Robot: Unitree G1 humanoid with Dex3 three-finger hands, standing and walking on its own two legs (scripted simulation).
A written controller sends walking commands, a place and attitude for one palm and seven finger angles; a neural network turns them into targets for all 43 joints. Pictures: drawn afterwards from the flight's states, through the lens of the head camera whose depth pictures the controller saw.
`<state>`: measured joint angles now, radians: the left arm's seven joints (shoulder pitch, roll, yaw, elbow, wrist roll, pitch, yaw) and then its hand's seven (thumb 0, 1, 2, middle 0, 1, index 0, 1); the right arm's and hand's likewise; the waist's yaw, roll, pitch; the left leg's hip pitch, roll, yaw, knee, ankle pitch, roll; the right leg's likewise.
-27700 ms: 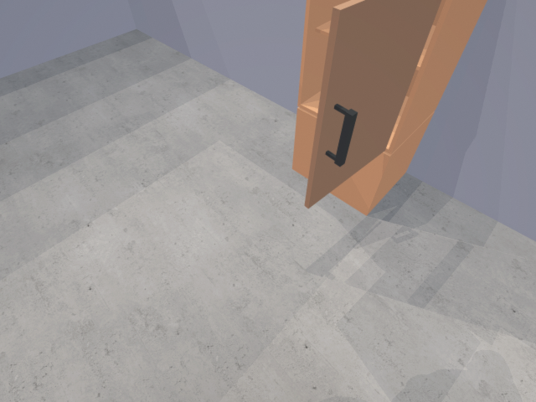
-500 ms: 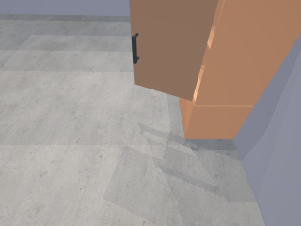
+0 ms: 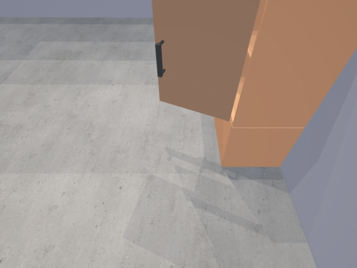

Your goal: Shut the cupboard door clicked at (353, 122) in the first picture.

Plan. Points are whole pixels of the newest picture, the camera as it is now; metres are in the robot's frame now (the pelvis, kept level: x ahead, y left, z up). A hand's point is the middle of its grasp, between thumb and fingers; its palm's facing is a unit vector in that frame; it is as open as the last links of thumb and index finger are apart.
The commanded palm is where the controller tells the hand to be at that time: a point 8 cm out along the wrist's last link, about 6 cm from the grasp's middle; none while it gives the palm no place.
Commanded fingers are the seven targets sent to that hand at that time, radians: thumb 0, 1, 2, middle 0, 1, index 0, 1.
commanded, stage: look to check the result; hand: left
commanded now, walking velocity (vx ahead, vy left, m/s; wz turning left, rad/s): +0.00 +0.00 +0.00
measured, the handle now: (161, 59) +1.01 +0.14 -0.06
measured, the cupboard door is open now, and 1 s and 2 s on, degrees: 66 66 66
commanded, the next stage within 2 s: walk to a spot facing it in 0.12 s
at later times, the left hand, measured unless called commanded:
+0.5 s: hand out of the picture +0.04 +0.21 -0.18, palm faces +0.09 -0.96 -0.26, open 7.4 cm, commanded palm none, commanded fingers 0.00 0.90 0.90 -0.20 -0.30 -0.20 -0.30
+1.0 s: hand out of the picture +0.02 +0.25 -0.16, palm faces +0.35 -0.90 -0.24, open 7.4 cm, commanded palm none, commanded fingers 0.00 0.90 0.90 -0.20 -0.30 -0.20 -0.30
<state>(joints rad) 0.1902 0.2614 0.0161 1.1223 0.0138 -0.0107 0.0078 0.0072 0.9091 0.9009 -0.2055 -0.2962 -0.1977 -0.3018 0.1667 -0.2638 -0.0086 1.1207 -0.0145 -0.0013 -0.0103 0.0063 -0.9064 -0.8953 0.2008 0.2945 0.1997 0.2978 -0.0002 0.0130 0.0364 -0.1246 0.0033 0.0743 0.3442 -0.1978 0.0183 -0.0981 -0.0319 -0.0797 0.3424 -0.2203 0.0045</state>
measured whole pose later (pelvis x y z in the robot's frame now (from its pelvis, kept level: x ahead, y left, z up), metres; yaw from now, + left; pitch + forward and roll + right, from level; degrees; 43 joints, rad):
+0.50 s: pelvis +0.00 -0.01 -0.01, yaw +5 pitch -1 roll -1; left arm 0.17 0.23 0.03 1.04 0.02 0.01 0.02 0.01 0.91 0.90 -0.21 -0.30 -0.20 -0.30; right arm 0.18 -0.24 -0.02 1.07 -0.02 0.05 0.00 0.01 -0.91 -0.90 0.20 0.29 0.20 0.30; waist -0.01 0.02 0.07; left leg -0.28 0.01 0.02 0.65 -0.35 -0.01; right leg -0.14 -0.05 -0.17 0.47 -0.30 -0.01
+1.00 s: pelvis -0.01 +0.02 +0.00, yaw +23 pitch +3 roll -2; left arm 0.15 0.23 0.07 0.90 0.03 0.03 -0.01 0.01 0.91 0.90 -0.20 -0.30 -0.19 -0.30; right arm 0.29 -0.20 -0.05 0.97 -0.04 0.02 0.00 0.01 -0.90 -0.89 0.20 0.29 0.20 0.30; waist -0.05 0.03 0.04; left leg -0.32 -0.05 -0.10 0.45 -0.17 0.05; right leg -0.41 -0.03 0.00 0.83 -0.41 0.05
